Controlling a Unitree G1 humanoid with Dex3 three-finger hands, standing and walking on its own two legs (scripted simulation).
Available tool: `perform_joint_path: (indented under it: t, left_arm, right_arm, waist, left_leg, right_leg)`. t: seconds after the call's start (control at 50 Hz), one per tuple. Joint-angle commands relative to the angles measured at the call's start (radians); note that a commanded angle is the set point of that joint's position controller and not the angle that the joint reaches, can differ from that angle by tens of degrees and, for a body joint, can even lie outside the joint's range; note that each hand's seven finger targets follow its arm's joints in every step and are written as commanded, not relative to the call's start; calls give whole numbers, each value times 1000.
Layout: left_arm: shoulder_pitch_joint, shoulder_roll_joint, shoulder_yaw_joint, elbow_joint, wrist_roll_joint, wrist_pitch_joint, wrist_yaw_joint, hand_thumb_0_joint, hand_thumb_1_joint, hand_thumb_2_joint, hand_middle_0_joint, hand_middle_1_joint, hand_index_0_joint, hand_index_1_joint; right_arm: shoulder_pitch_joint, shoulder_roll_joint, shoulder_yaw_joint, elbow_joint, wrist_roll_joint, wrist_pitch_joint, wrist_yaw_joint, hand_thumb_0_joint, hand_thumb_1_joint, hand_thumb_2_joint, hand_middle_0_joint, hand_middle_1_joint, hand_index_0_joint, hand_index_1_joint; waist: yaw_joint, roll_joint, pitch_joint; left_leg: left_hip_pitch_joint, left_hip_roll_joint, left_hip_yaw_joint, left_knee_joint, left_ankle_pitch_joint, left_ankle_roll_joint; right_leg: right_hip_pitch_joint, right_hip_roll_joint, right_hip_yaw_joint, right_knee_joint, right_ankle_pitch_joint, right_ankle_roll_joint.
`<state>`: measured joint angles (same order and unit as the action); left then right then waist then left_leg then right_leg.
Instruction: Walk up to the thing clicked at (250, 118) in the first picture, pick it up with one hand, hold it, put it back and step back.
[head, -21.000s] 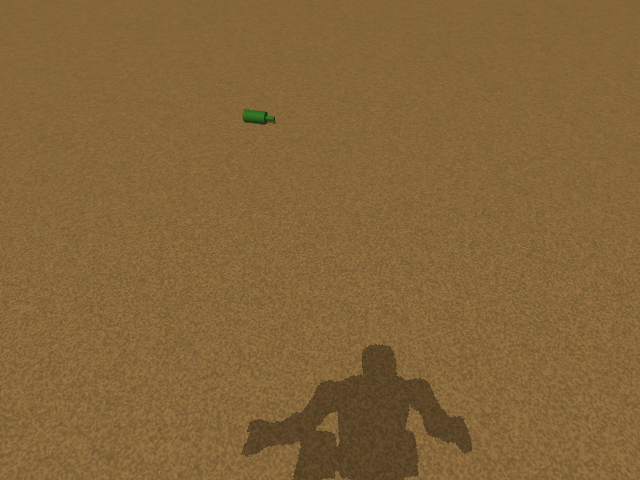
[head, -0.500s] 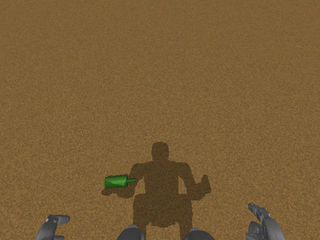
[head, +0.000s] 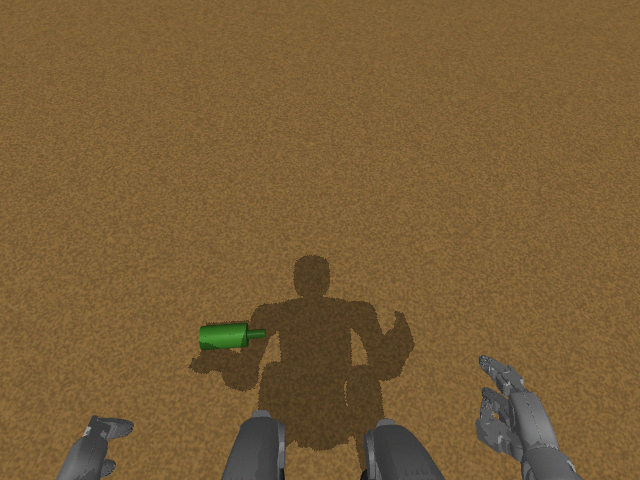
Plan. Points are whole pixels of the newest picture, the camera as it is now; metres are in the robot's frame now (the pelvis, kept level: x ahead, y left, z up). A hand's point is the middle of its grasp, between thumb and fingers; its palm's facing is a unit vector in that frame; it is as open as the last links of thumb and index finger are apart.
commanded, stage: rise first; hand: left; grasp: from above
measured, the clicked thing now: (233, 335) +0.46 +0.23 -0.63
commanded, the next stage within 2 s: none
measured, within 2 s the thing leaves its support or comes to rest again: neither
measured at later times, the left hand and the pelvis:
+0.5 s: hand (168, 399) +0.26 +0.28 -0.33, palm faces -0.46 -0.38 -0.80, open 14.2 cm; pelvis -0.07 -0.01 -0.18, yaw -3 degrees
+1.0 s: hand (184, 363) +0.35 +0.29 -0.43, palm faces -0.46 -0.05 -0.88, open 14.2 cm; pelvis -0.09 +0.00 -0.29, yaw -7 degrees
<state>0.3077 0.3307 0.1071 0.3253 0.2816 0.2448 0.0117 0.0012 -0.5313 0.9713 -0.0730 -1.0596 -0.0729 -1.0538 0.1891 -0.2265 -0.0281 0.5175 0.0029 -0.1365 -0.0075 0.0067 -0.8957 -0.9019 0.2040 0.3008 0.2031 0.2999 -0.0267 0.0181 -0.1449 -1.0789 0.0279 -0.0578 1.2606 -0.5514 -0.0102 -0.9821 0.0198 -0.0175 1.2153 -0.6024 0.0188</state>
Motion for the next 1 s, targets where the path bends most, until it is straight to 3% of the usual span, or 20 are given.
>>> perform_joint_path:
  t: [0.0,0.06,0.12,0.16,0.18,0.26,0.3,0.4,0.46,0.64,0.68,0.72,0.74,0.76,0.82,0.84,0.86,0.88,0.9,0.98]
  left_arm:
    - [-69,185,73,-91,57,-58,27,0,-558,966,-62,-1071,-67,-1064]
    - [-151,188,60,22,118,-117,29,0,-534,968,-53,-1065,-58,-1059]
    - [-304,222,50,45,192,-198,45,0,-549,986,-57,-1047,-54,-1051]
    - [-336,256,66,90,236,-242,65,0,-557,988,-61,-1054,-61,-1055]
    - [-370,263,53,89,260,-259,73,0,-541,983,-58,-1054,-61,-1050]
    - [-478,346,96,231,347,-307,110,0,-579,1021,-65,-1037,-52,-1050]
    - [-538,358,89,261,392,-325,122,0,-576,1014,-68,-1049,-62,-1055]
    - [-727,425,97,388,486,-360,141,0,-572,1028,-71,-1029,-60,-1042]
    - [-880,493,104,383,552,-396,153,0,-562,1032,-69,-1030,-60,-1040]
    - [-1066,602,112,606,701,-461,198,0,-562,1032,-67,-1033,-65,-1035]
    - [-1181,636,110,546,727,-487,215,0,-546,1017,-68,-1030,-72,-1026]
    - [-1153,645,112,642,757,-488,230,0,-553,1021,-69,-1014,-69,-1014]
    - [-1212,639,98,590,766,-499,238,0,-564,1034,-74,-999,-65,-1009]
    - [-1193,647,101,661,783,-499,245,0,-563,1033,-74,-992,-65,-1002]
    - [-1254,681,103,652,821,-512,265,0,-565,1034,-74,-983,-64,-995]
    - [-1217,664,95,730,836,-509,270,0,-554,1023,-65,-994,-64,-995]
    - [-1303,675,88,644,841,-521,277,0,-562,1031,-67,-980,-59,-988]
    - [-1257,679,89,743,862,-516,283,0,-560,1030,-69,-984,-62,-992]
    - [-1315,694,90,696,871,-524,290,0,-568,1033,-67,-983,-59,-992]
    - [-1310,700,85,775,913,-530,310,0,-563,1027,-68,-981,-61,-988]
  right_arm:
    - [-14,-162,-62,-128,5,-59,-2,0,-893,-898,200,300,200,300]
    - [-12,-173,-64,-83,2,-71,9,0,-857,-889,200,300,200,300]
    - [-39,-185,-67,-75,1,-94,14,0,-861,-890,200,300,200,300]
    - [-42,-195,-70,-50,2,-99,18,0,-879,-895,200,300,200,300]
    - [-45,-197,-73,-47,3,-101,20,0,-875,-894,200,300,200,300]
    - [-46,-221,-79,8,1,-96,27,0,-894,-900,201,300,200,300]
    - [-35,-222,-83,27,-3,-85,37,0,-903,-903,200,300,200,300]
    - [-13,-219,-92,69,-13,-55,50,0,-893,-900,200,300,200,300]
    - [10,-226,-98,92,-21,-37,61,0,-886,-899,200,300,200,300]
    - [71,-235,-90,168,-44,32,72,0,-898,-903,200,300,200,300]
    - [66,-233,-90,159,-51,49,74,0,-898,-903,200,300,200,300]
    - [85,-238,-83,182,-57,66,75,0,-899,-903,200,300,200,300]
    - [81,-240,-82,174,-59,72,77,0,-899,-904,200,300,200,300]
    - [87,-242,-80,190,-64,79,77,0,-899,-904,201,300,200,300]
    - [80,-248,-71,182,-72,94,80,0,-899,-904,201,300,200,300]
    - [103,-253,-71,212,-77,100,81,0,-897,-903,201,300,200,300]
    - [79,-258,-69,183,-80,99,83,0,-896,-903,201,300,200,300]
    - [97,-258,-67,212,-83,105,83,0,-898,-904,201,300,200,300]
    - [92,-255,-63,197,-84,108,85,0,-898,-904,201,300,200,300]
    - [103,-260,-54,219,-100,118,93,0,-898,-904,201,300,200,300]
  waist:
    - [-23,50,-237]
    - [-27,57,-219]
    - [-31,96,-297]
    - [-11,101,-362]
    - [-13,103,-409]
    - [7,113,-474]
    - [14,95,-528]
    - [11,21,-572]
    - [23,44,-668]
    - [-10,57,-602]
    - [-16,103,-638]
    - [-26,111,-605]
    - [-36,124,-620]
    - [-40,116,-589]
    - [-33,181,-602]
    - [-48,171,-574]
    - [-54,188,-603]
    - [-58,181,-579]
    - [-59,203,-591]
    - [-67,207,-571]
  left_leg:
    - [179,-11,16,-77,286,30]
    - [82,-9,-5,-24,166,22]
    - [34,-9,-10,48,109,15]
    - [-6,-11,-6,106,131,15]
    - [-17,-14,5,145,146,19]
    - [-111,-13,-1,258,188,20]
    - [-162,-15,10,321,219,26]
    - [-346,-19,38,462,130,41]
    - [-372,-14,37,523,126,39]
    - [-551,-12,30,637,-28,41]
    - [-539,-12,27,650,-45,37]
    - [-548,-12,25,672,-42,37]
    - [-546,-11,16,674,-45,35]
    - [-560,-10,13,686,-61,36]
    - [-547,-11,4,696,-44,30]
    - [-542,-7,-5,702,-45,29]
    - [-540,-7,-10,711,-39,29]
    - [-548,-8,-8,722,-37,29]
    - [-566,-12,-2,731,-29,29]
    - [-559,-6,-14,754,-8,27]
  right_leg:
    - [-22,14,-21,-61,281,-38]
    - [-160,11,-20,35,172,-45]
    - [-268,10,-14,125,134,-47]
    - [-312,11,-13,187,149,-49]
    - [-331,15,-10,204,161,-48]
    - [-451,22,-21,320,179,-51]
    - [-478,25,-23,360,202,-51]
    - [-510,38,-20,408,145,-41]
    - [-546,39,-27,472,139,-43]
    - [-710,51,-61,582,-18,-49]
    - [-743,53,-67,605,-39,-54]
    - [-772,54,-78,627,-30,-54]
    - [-793,55,-87,647,-29,-58]
    - [-823,56,-91,657,-43,-59]
    - [-857,53,-104,704,-16,-64]
    - [-888,53,-113,716,-14,-63]
    - [-898,50,-116,725,-3,-63]
    - [-909,53,-116,735,-1,-64]
    - [-906,53,-116,740,7,-64]
    - [-946,53,-129,774,26,-64]
